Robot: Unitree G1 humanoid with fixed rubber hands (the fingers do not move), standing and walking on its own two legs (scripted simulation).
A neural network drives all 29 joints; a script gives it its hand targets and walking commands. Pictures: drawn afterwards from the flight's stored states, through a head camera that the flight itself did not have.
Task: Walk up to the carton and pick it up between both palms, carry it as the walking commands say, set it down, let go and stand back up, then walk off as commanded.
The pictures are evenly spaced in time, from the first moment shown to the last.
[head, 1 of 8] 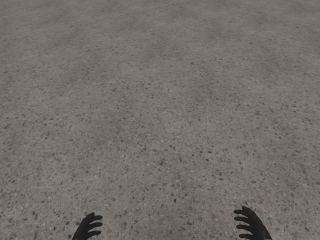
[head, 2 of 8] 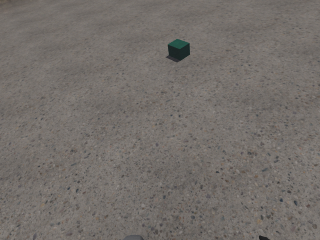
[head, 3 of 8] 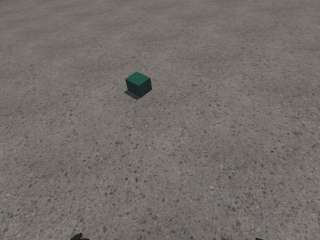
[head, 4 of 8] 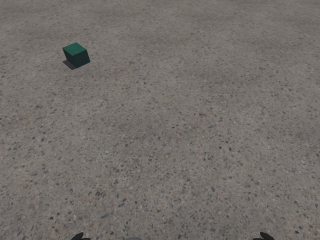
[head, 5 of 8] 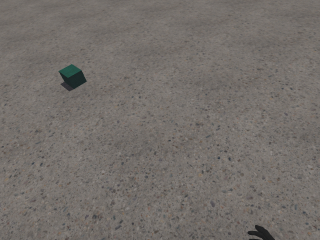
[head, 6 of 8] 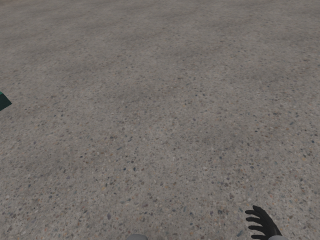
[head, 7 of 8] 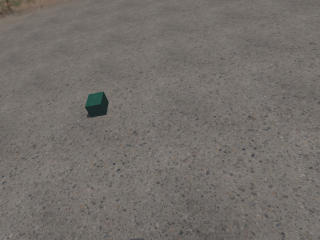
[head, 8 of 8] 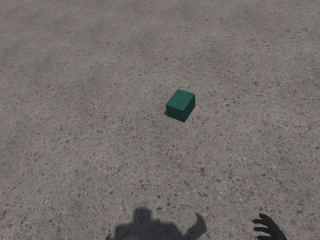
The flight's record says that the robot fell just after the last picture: no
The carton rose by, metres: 0.00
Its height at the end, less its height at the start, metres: +0.00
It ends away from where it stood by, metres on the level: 0.00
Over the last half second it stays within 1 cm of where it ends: yes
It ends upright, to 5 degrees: yes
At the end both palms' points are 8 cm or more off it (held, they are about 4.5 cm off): yes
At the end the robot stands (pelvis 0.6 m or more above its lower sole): yes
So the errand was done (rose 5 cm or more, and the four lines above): no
